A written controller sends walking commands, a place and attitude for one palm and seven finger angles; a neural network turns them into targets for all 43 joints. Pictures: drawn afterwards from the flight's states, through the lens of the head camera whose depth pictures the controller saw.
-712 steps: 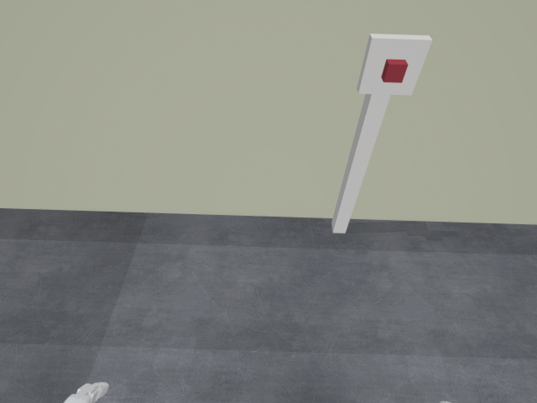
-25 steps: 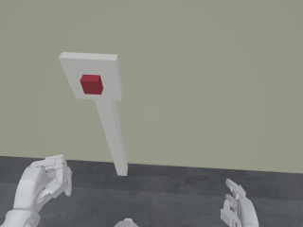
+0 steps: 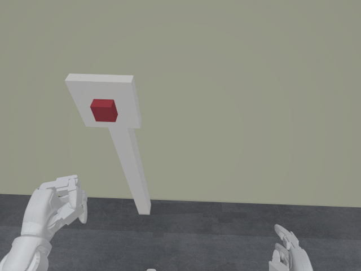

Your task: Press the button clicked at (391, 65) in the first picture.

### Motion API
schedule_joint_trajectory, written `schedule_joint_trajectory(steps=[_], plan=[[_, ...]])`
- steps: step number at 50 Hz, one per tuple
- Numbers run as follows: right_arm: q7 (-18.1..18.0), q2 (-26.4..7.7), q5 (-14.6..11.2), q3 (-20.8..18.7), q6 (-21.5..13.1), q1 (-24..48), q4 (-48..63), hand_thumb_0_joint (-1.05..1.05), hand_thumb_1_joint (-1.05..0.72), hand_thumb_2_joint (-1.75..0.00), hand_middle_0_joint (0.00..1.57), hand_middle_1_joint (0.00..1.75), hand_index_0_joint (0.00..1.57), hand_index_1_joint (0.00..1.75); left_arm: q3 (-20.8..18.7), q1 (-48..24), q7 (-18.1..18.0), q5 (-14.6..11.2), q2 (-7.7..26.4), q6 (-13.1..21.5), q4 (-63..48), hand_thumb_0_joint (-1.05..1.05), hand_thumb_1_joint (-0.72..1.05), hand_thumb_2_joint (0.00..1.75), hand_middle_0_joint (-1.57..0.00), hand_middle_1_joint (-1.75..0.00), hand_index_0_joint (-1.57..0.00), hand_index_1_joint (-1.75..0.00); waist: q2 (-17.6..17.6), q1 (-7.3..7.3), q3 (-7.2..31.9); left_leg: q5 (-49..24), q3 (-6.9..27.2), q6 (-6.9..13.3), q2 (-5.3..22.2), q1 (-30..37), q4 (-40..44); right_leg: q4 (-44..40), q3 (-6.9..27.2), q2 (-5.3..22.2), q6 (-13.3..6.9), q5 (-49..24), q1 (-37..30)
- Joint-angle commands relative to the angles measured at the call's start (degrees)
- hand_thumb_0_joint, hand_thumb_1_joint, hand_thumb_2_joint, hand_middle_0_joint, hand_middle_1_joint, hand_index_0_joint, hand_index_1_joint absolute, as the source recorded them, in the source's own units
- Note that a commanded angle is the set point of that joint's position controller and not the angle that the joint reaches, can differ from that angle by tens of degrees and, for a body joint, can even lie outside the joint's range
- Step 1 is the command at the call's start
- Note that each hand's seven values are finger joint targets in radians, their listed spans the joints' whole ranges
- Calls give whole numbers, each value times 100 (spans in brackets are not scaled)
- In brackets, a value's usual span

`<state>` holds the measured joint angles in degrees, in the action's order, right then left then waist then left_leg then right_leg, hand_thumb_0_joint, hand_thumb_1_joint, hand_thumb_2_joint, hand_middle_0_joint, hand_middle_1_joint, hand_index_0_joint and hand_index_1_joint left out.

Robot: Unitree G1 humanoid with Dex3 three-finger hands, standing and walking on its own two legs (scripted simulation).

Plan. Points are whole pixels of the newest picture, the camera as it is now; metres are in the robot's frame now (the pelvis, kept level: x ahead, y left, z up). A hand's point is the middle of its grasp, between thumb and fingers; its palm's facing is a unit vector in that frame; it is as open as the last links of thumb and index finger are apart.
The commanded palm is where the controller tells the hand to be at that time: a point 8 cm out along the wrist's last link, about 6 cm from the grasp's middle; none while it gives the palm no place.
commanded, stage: raise the hand and make a fist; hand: left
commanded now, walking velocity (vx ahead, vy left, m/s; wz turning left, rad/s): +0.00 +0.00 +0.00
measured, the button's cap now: (105, 109) +0.48 +0.23 +0.09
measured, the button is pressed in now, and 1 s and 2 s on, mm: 0 0 0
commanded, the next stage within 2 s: aim a knuckle at the button in 0.20 s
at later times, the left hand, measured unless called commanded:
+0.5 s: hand (90, 196) +0.25 +0.20 +0.07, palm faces +0.05 -1.00 -0.07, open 3.1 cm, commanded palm +0.23 +0.25 +0.08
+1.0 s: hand (97, 172) +0.31 +0.20 +0.07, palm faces +0.03 -1.00 -0.04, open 3.1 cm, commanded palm +0.29 +0.25 +0.07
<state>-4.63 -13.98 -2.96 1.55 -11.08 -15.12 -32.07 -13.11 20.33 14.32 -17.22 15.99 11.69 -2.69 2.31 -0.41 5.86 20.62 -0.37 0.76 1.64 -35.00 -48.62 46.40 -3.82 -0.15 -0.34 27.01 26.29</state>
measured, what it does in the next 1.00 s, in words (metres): stands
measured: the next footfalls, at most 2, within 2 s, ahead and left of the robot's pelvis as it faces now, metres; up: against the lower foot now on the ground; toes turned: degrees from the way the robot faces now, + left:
none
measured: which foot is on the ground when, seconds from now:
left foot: down 0.00-1.00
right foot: down 0.00-1.00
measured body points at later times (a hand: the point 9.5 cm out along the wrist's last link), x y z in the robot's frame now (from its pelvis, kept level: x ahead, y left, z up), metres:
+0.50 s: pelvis +0.01 -0.02 +0.00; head +0.03 -0.03 +0.45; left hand +0.24 +0.25 +0.08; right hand +0.18 -0.26 -0.08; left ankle +0.04 +0.11 -0.70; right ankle -0.04 -0.12 -0.70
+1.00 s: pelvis +0.00 -0.01 +0.00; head +0.04 -0.02 +0.45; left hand +0.30 +0.25 +0.07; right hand +0.14 -0.27 -0.10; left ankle +0.04 +0.11 -0.70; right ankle -0.04 -0.12 -0.70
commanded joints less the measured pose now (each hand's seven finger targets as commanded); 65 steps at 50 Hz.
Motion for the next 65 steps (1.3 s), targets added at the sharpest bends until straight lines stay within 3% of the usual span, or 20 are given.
schedule_joint_trajectory(steps=[1,5,8,15,17,18,20,25,29,30,32,34,37,43,47,49,53,60,63,65], plan=[[-5,-709,31,-283,-346,475,873,0,-90,-90,20,30,20,30,-414,-598,-43,-84,750,593,-1276,0,90,90,-130,-150,-130,-150,131,11,709,-963,252,83,-75,1303,697,-708,-19,-120,-5,-1316,455],[0,-725,25,-302,-331,450,843,0,-90,-90,20,30,20,30,-397,-523,39,-69,764,573,-1126,0,90,90,-130,-150,-130,-150,93,-1,723,-1067,205,97,-89,1277,641,-732,33,-99,13,-1527,392],[-20,-725,33,-320,-300,458,828,0,-90,-90,20,30,20,30,-493,-500,87,-122,815,555,-1037,0,90,90,-130,-150,-130,-150,-231,10,772,-1183,179,125,-102,1205,580,-753,83,-97,48,-1750,263],[-20,-689,29,-297,-283,482,838,0,-90,-90,20,30,20,30,-491,-623,83,-137,797,688,-1195,0,90,90,-130,-150,-130,-150,75,23,880,-1320,149,115,-124,1335,568,-710,99,-71,42,-1937,239],[-33,-715,31,-295,-268,462,762,0,-90,-90,20,30,20,30,-517,-917,86,-135,835,687,-940,0,90,90,-130,-150,-130,-150,36,-49,687,-1211,143,111,-130,1248,532,-750,133,-62,63,-1879,378],[-45,-733,41,-297,-240,434,723,0,-90,-90,20,30,20,30,-548,-982,101,-137,867,660,-731,0,90,90,-130,-150,-130,-150,-229,-93,561,-1142,153,125,-123,1119,502,-775,152,-73,81,-1820,395],[-59,-765,27,-295,-207,450,712,0,-90,-90,20,30,20,30,-566,-1279,176,-132,903,643,-458,0,90,90,-130,-150,-130,-150,-208,-100,524,-1035,142,117,-148,1045,493,-799,218,-38,86,-1728,450],[-103,-774,19,-311,-192,434,665,0,-90,-90,20,30,20,30,-584,-1903,302,-149,1011,656,-324,0,90,90,-130,-150,-130,-150,-13,-80,1045,-1293,98,135,-148,1299,441,-762,291,-8,90,-2052,232],[-91,-765,30,-308,-180,424,651,0,-90,-90,20,30,20,30,-654,-2040,286,-157,1062,734,-92,0,90,90,-130,-150,-130,-150,-161,-24,1146,-1483,92,136,-152,1275,430,-694,313,3,109,-2405,88],[-82,-762,27,-316,-159,435,652,0,-90,-90,20,30,20,30,-685,-1984,270,-145,1077,746,-53,0,90,90,-130,-150,-130,-150,-23,8,1149,-1509,74,126,-150,1308,460,-679,286,-5,93,-2412,102],[-64,-769,32,-314,-119,424,634,0,-90,-90,20,30,20,30,-684,-2082,236,-132,1053,714,160,0,90,90,-130,-150,-130,-150,-38,-2,1050,-1487,64,115,-153,1279,483,-685,260,-8,87,-2388,157],[-55,-805,24,-322,-35,414,628,0,-90,-90,20,30,20,30,-789,-2118,219,-125,1135,632,539,0,90,90,-130,-150,-130,-150,-419,-22,871,-1337,55,120,-155,1014,475,-741,338,16,145,-2367,152],[-45,-809,20,-342,36,380,633,0,-90,-90,20,30,20,30,-762,-2450,203,-89,1130,607,632,0,90,90,-130,-150,-130,-150,-152,-25,952,-1350,14,110,-162,1107,506,-719,322,13,126,-2364,182],[-60,-820,39,-368,107,318,533,0,-90,-90,20,30,20,30,-813,-3224,194,-36,1333,924,676,0,90,90,-130,-150,-130,-150,-134,-119,1159,-1356,28,139,-134,1133,423,-658,371,-34,100,-2229,225],[-42,-819,39,-371,102,277,453,0,-90,-90,20,30,20,30,-586,-3465,219,-23,1131,1052,827,0,90,90,-130,-150,-130,-150,229,-127,1291,-1453,69,114,-121,1394,439,-582,263,-66,23,-2163,395],[-33,-854,29,-387,140,243,420,0,-90,-90,20,30,20,30,-516,-3548,217,-10,1066,964,1196,0,90,90,-130,-150,-130,-150,-135,-202,1186,-1287,84,129,-111,1225,420,-615,273,-68,63,-2045,489],[-44,-911,33,-376,271,192,395,0,-90,-90,20,30,20,30,-714,-3949,160,72,1336,797,1746,0,90,90,-130,-150,-130,-150,-238,-167,1028,-954,120,114,-109,973,477,-636,252,-66,38,-1577,596],[-6,-853,80,-382,334,71,375,0,-90,-90,20,30,20,30,-498,-4946,-54,224,1201,1096,1612,0,90,90,-130,-150,-130,-150,285,-214,1644,-1249,214,72,-52,1480,409,-427,179,-116,-36,-1611,763],[25,-892,88,-381,407,-63,286,0,-90,-90,20,30,20,30,-455,-5035,-104,306,1175,1079,2177,0,90,90,-130,-150,-130,-150,-31,-294,1476,-1174,278,73,-28,1312,380,-400,129,-151,-43,-1517,881],[31,-927,67,-382,472,-85,254,0,-90,-90,20,30,20,30,-422,-5224,-97,345,1179,975,2569,0,90,90,-130,-150,-130,-150,-18,-329,1262,-924,268,58,-29,1135,393,-421,140,-138,-28,-1340,1063]])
